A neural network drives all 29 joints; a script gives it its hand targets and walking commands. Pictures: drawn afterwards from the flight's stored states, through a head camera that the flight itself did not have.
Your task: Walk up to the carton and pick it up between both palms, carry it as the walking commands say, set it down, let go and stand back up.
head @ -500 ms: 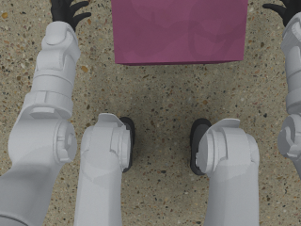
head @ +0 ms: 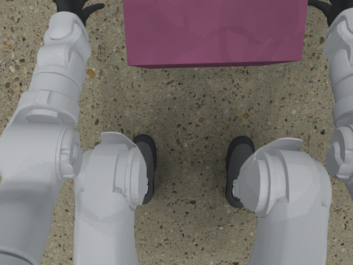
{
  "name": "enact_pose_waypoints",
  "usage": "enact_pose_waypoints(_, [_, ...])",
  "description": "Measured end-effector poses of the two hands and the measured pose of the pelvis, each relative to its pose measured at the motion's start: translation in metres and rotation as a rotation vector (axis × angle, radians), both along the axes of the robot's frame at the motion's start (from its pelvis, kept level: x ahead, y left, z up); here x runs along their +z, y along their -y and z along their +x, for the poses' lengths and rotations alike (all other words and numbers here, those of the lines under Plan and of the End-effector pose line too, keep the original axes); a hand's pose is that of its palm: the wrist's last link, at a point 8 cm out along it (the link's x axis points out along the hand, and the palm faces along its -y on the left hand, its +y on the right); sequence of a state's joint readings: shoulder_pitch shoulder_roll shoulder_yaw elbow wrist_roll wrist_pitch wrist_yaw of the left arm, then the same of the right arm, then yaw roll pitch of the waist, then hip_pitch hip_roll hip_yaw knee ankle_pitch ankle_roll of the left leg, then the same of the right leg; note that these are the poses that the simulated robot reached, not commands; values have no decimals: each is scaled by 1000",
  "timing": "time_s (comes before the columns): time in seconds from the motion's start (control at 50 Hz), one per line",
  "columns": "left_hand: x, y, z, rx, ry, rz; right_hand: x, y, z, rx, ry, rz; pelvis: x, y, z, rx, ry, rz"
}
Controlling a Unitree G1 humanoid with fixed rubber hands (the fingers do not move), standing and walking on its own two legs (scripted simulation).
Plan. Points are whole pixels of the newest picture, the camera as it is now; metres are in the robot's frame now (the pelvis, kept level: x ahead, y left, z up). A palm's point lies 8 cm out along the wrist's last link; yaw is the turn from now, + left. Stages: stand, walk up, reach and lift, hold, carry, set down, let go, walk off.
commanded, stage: reach and lift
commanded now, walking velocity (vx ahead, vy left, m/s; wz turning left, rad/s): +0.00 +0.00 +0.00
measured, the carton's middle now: (208, 24) +0.51 -0.04 -0.25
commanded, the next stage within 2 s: none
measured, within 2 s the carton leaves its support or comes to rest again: leaves its support in 1.28 s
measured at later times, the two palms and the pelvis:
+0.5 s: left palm (93, 9) +0.53 +0.17 -0.17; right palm (325, 8) +0.52 -0.22 -0.18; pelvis -0.01 +0.00 +0.01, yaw +0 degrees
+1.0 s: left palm (98, 11) +0.52 +0.16 -0.17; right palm (324, 5) +0.52 -0.22 -0.18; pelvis -0.01 +0.00 +0.01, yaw +0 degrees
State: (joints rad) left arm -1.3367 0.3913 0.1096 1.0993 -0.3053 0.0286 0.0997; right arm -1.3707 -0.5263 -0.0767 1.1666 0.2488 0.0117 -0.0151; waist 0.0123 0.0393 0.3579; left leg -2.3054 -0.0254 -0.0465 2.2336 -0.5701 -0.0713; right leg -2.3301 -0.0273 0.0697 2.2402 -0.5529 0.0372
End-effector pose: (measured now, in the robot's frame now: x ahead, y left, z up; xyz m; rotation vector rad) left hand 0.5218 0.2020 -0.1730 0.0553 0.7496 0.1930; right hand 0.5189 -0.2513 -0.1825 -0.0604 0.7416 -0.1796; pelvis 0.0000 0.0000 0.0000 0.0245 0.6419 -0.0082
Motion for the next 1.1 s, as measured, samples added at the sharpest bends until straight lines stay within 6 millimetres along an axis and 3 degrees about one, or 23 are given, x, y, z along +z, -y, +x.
enact_pose_waypoints(0.26, [0, 11, -1, -13, -10, -10, 0, -15, 0, 20, -7, 18, 4, 0, -6, 0, -5, 2])
enact_pose_waypoints(0.58, [-1, 46, 7, -58, -7, -32, -1, -30, 2, 41, -7, 15, 8, 1, -6, -2, -24, -3])
enact_pose_waypoints(1.1, [0, 43, 3, -16, -24, -40, 3, -37, 6, 60, -65, 5, 9, 2, -6, -1, -21, 3])
